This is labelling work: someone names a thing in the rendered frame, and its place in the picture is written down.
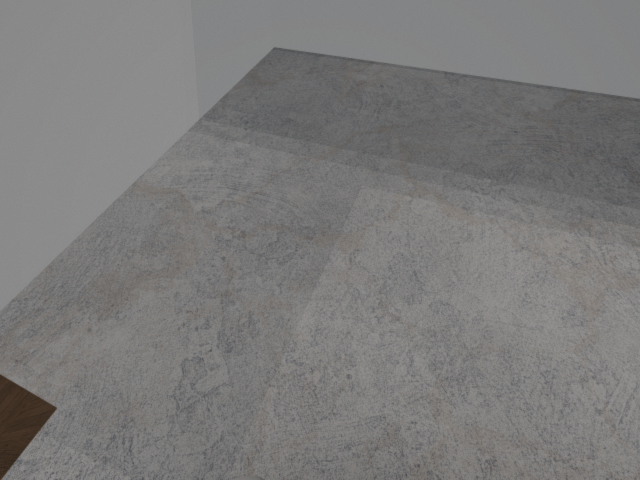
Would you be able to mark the cabinet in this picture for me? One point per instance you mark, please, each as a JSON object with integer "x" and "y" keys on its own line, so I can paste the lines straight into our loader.
{"x": 22, "y": 415}

